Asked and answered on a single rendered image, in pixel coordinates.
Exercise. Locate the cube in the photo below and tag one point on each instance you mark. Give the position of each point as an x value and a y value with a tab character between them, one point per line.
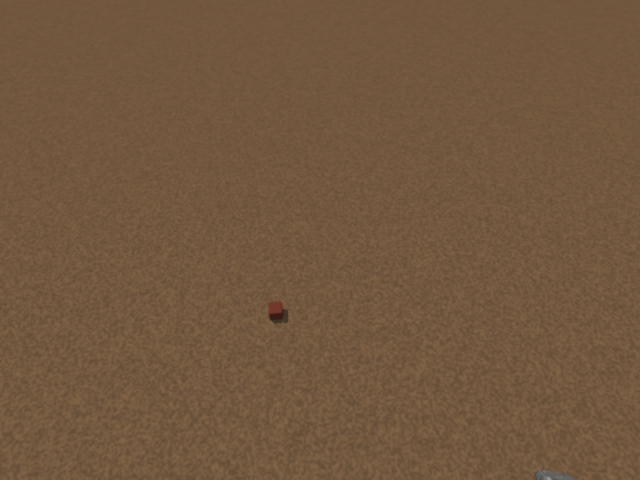
275	310

